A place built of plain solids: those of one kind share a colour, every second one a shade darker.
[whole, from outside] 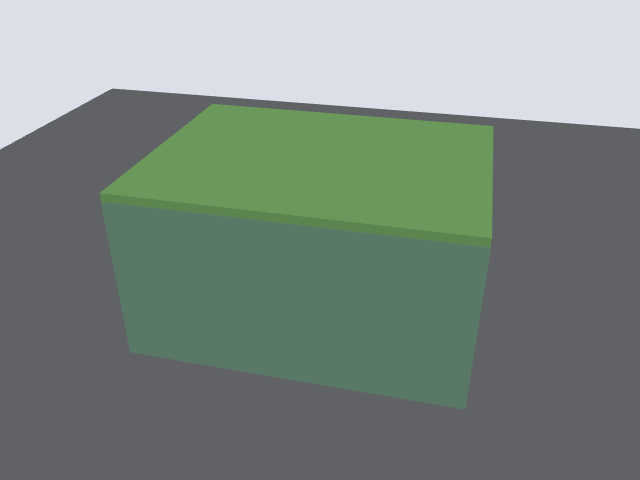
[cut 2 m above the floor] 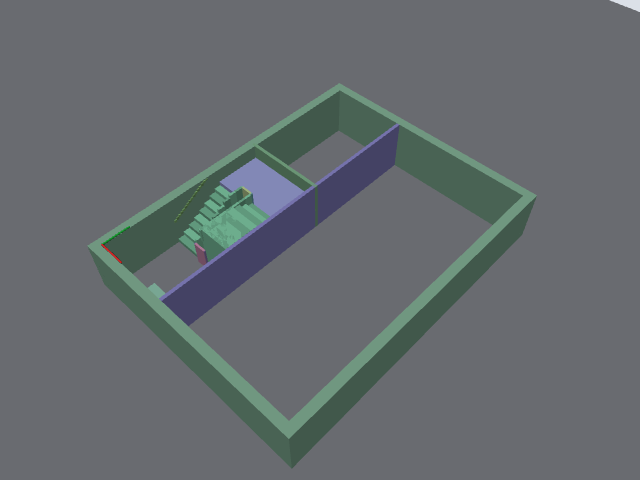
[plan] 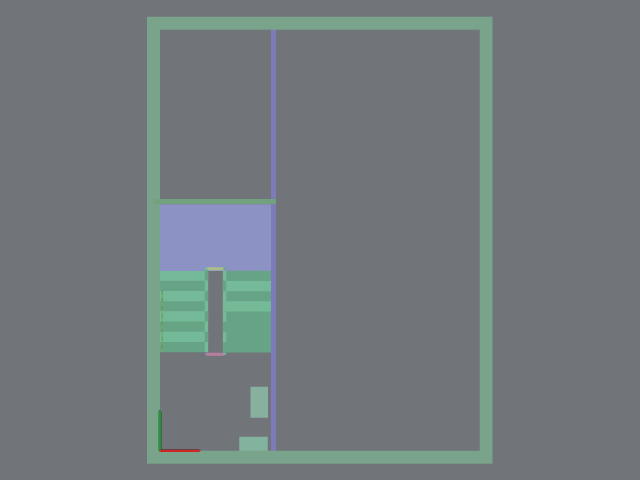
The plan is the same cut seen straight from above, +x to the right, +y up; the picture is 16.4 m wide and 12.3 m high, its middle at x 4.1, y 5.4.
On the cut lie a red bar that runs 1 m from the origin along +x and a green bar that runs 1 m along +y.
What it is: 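A small block of dwellings, 8.2 m wide and 10.8 m deep inside, its common dog-leg stair of 18 risers of 162 mm a storey on goings of 261 mm, 1.24 m wide flights and a well of 0.37 m; the dwelling on the first floor; a hall, a living room, a kitchen, a bedroom, the bathroom shut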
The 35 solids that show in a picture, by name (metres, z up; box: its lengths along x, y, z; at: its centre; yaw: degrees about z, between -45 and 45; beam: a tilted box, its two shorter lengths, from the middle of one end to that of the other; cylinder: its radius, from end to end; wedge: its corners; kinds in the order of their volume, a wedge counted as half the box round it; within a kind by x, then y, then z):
{
 "wall_1": {"box": [0.33, 11.45, 5.9], "at": [-0.17, 5.39, 2.9]},
 "wall_2": {"box": [8.86, 0.33, 5.9], "at": [4.09, -0.17, 2.9]},
 "wall_3": {"box": [8.86, 0.33, 5.9], "at": [4.09, 10.95, 2.9]},
 "wall_4": {"box": [0.33, 11.45, 5.9], "at": [8.36, 5.39, 2.9]},
 "roof_slab_1": {"box": [8.84, 11.43, 0.44], "at": [4.09, 5.39, 5.91]},
 "piece_1": {"box": [1.24, 2.1, 0.21], "at": [0.62, 3.57, 0.06]},
 "piece_2": {"box": [1.24, 1.84, 0.37], "at": [0.62, 3.7, 0.14]},
 "piece_3": {"box": [1.24, 1.58, 0.54], "at": [0.62, 3.83, 0.22]},
 "piece_4": {"box": [1.24, 1.31, 0.7], "at": [0.62, 3.97, 0.3]},
 "piece_5": {"box": [1.24, 1.05, 0.86], "at": [0.62, 4.1, 0.38]},
 "piece_6": {"box": [1.24, 0.79, 1.02], "at": [0.62, 4.23, 0.46]},
 "piece_7": {"box": [1.24, 0.53, 1.19], "at": [0.62, 4.36, 0.54]},
 "piece_8": {"box": [1.24, 0.27, 1.35], "at": [0.62, 4.49, 0.62]},
 "piece_9": {"box": [0.09, 0.26, 1.13], "at": [1.19, 2.66, 0.52]},
 "piece_10": {"box": [0.09, 0.26, 1.78], "at": [1.19, 3.71, 0.84]},
 "piece_11": {"box": [0.09, 0.26, 1.94], "at": [1.19, 3.97, 0.92]},
 "piece_12": {"box": [0.09, 0.26, 2.11], "at": [1.19, 4.23, 1.0]},
 "piece_13": {"box": [0.09, 0.26, 2.27], "at": [1.19, 4.49, 1.08]},
 "piece_14": {"box": [0.09, 0.26, 1.24], "at": [1.66, 4.22, 2.08]},
 "piece_15": {"box": [0.09, 0.26, 1.08], "at": [1.66, 4.48, 2.0]},
 "piece_16": {"box": [1.24, 0.27, 2.81], "at": [2.23, 2.65, 1.36]},
 "piece_17": {"box": [1.24, 0.53, 2.65], "at": [2.23, 2.78, 1.27]},
 "piece_18": {"box": [1.24, 0.79, 2.49], "at": [2.23, 2.91, 1.19]},
 "piece_19": {"box": [1.24, 1.05, 2.32], "at": [2.23, 3.04, 1.11]},
 "piece_20": {"box": [1.24, 1.31, 2.16], "at": [2.23, 3.17, 1.03]},
 "piece_21": {"box": [1.24, 1.58, 2.0], "at": [2.23, 3.3, 0.95]},
 "piece_22": {"box": [1.24, 1.84, 1.84], "at": [2.23, 3.43, 0.87]},
 "piece_23": {"box": [1.24, 2.1, 1.67], "at": [2.23, 3.57, 0.79]},
 "half_1": {"box": [2.84, 1.71, 1.51], "at": [1.42, 5.46, 0.71]},
 "core_wall_low_1": {"box": [0.13, 10.79, 2.81], "at": [2.91, 5.39, 1.36]},
 "core_wall_back_1": {"box": [3.11, 0.13, 5.74], "at": [1.42, 6.38, 2.82]},
 "hung_more_letter_boxes_1": {"box": [0.73, 0.36, 1.68], "at": [2.4, 0.18, 0.79]},
 "ground_whole_1": {"box": [0.47, 0.08, 1.0], "at": [1.42, 2.47, 0.45]},
 "whole_1": {"box": [0.47, 0.08, 0.95], "at": [1.42, 4.66, 1.94]},
 "laid_doormat_1": {"box": [0.45, 0.8, 0.05], "at": [2.54, 1.24, -0.02]}
}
